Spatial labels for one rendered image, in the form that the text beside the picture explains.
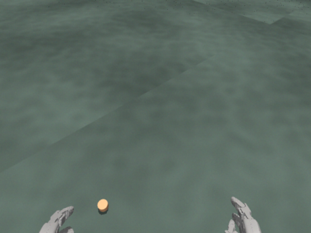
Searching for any right robot hand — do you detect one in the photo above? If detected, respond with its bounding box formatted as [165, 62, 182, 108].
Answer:
[225, 197, 261, 233]

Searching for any left robot hand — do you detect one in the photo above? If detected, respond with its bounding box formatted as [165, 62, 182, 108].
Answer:
[39, 206, 74, 233]

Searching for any tin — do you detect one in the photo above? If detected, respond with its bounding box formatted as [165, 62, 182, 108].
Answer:
[98, 199, 109, 212]

